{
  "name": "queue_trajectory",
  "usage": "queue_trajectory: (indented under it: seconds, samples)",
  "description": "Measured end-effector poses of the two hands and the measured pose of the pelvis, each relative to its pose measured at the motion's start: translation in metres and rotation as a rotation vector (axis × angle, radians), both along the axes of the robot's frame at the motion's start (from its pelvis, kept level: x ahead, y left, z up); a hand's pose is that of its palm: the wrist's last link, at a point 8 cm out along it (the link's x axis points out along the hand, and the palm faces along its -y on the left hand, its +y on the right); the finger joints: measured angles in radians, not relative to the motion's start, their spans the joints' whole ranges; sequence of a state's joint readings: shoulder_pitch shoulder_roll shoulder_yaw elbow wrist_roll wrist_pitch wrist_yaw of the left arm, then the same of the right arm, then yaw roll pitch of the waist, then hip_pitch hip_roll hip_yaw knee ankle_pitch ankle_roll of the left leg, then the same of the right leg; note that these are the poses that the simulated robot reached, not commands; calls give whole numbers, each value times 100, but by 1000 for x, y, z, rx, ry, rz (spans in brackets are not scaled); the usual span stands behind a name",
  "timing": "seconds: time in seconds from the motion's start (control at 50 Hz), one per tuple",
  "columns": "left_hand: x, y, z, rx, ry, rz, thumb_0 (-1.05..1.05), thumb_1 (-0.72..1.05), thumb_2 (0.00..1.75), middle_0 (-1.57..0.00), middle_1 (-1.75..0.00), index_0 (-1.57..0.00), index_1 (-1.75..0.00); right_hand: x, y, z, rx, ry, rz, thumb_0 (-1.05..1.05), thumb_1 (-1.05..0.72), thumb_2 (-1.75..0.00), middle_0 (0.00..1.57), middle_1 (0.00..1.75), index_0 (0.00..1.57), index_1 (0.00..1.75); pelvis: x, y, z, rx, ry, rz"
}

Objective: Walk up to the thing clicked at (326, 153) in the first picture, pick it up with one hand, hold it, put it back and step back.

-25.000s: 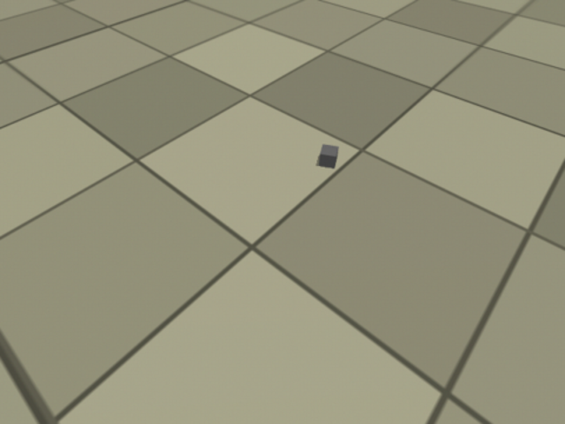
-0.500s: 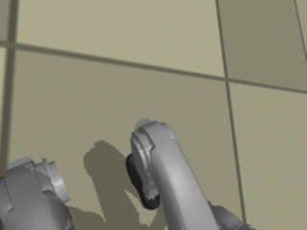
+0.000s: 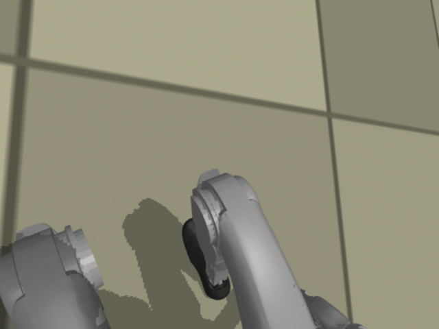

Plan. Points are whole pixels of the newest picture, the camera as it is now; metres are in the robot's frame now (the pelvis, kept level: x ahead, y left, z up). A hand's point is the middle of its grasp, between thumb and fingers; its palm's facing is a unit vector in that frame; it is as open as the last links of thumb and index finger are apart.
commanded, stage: settle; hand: left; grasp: from above
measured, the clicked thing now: out of the picture +0.45 +0.32 -0.27
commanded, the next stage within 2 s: lift in 0.68 s
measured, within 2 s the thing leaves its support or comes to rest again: leaves its support in 0.18 s
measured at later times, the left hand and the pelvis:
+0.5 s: hand out of the picture +0.43 +0.32 -0.16, palm faces -0.43 -0.13 -0.89, open 11.3 cm; pelvis +0.01 +0.00 +0.02, yaw +4 degrees
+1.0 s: hand out of the picture +0.42 +0.32 -0.11, palm faces -0.44 -0.15 -0.89, open 11.3 cm; pelvis +0.00 -0.01 +0.05, yaw +7 degrees
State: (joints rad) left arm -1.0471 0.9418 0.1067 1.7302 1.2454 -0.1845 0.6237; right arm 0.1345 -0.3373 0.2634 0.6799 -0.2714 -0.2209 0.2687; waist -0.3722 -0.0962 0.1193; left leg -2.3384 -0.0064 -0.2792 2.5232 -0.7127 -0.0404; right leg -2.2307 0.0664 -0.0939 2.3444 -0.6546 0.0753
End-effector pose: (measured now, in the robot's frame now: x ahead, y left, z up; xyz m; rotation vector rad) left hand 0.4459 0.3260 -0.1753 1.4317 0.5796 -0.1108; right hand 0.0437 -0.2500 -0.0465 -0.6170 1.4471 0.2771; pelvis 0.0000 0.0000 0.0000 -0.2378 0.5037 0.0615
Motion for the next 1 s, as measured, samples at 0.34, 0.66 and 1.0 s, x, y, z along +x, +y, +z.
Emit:
queue_trajectory:
  seconds: [0.34,0.66,1.0]
  samples:
    - [-7,-5,37,6,-34,-21,-1,-18,58,-62,-62,-62,-55,36,-14,-7,8,-65,-123,0,-91,-90,20,30,20,30,10,-1,10,25,89,25]
    - [-13,1,92,23,54,-2,-2,-23,61,-68,-57,-67,-55,64,-12,-17,57,-159,-149,0,-91,-90,19,30,20,30,4,-9,30,78,101,52]
    - [-18,-2,123,8,30,-10,-3,-24,62,-69,-57,-68,-57,33,-31,5,-41,-110,-261,0,-91,-90,20,30,20,30,1,-12,47,90,117,61]
